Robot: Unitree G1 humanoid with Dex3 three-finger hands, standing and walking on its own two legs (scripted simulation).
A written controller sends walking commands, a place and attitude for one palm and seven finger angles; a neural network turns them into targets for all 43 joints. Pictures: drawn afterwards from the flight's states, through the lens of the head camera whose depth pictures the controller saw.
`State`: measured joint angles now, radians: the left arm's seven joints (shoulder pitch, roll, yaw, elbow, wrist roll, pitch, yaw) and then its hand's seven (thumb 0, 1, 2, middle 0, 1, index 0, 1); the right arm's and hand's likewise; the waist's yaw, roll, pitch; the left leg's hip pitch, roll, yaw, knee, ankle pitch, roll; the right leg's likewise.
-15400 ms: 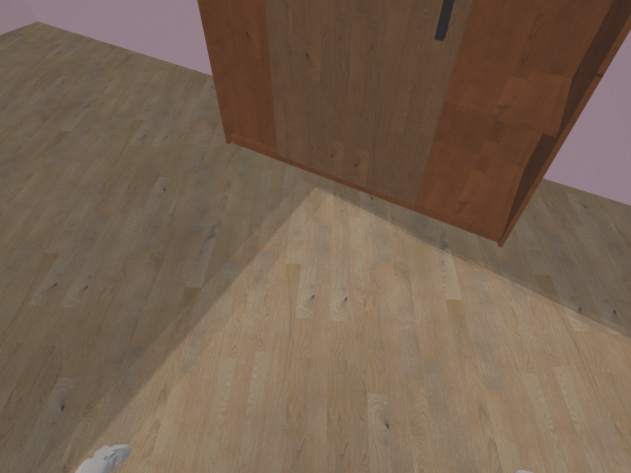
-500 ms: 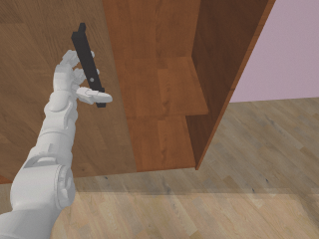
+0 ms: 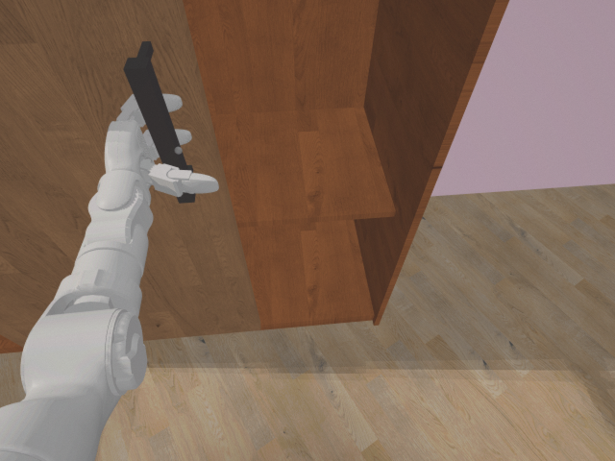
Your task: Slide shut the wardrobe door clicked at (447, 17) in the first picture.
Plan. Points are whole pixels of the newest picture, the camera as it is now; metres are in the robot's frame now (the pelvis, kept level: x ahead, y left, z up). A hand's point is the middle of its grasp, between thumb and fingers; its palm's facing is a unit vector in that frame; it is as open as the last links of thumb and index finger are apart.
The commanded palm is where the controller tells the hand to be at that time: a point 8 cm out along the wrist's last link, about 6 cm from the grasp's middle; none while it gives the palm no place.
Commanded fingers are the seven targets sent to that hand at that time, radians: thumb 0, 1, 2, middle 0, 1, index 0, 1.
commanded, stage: slide the fingers in behind the handle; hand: left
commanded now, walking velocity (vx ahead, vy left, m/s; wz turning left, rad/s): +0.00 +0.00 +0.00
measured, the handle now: (168, 131) +0.54 +0.18 +0.13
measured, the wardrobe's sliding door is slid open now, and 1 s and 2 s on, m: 0.38 0.38 0.38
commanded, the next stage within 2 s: grip the handle and tug to test in 0.48 s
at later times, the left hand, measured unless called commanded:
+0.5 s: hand (168, 152) +0.48 +0.17 +0.14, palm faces +0.07 -1.00 +0.00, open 14.0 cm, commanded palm +0.46 +0.21 +0.13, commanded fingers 0.00 -0.50 0.30 -0.30 -1.20 -0.30 -1.20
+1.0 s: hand (176, 151) +0.49 +0.16 +0.14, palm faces +0.07 -1.00 +0.00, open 9.8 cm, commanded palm +0.45 +0.21 +0.13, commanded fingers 0.00 0.53 0.74 -0.41 -1.35 -0.41 -1.35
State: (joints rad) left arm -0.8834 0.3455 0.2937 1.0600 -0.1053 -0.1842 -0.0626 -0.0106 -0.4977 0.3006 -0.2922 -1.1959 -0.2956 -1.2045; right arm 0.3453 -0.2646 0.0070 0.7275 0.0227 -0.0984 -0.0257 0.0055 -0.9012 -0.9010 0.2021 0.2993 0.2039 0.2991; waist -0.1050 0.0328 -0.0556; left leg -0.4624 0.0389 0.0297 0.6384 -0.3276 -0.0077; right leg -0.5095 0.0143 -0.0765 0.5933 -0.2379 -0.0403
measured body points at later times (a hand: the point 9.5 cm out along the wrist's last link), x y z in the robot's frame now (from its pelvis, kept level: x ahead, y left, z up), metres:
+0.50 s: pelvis +0.00 +0.01 +0.00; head +0.05 +0.01 +0.45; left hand +0.48 +0.22 +0.14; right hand +0.02 -0.25 -0.12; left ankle -0.01 +0.12 -0.72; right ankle +0.03 -0.09 -0.72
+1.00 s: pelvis +0.01 +0.02 +0.00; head +0.05 +0.01 +0.45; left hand +0.48 +0.21 +0.14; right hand +0.05 -0.24 -0.12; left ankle -0.01 +0.12 -0.72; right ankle +0.03 -0.09 -0.72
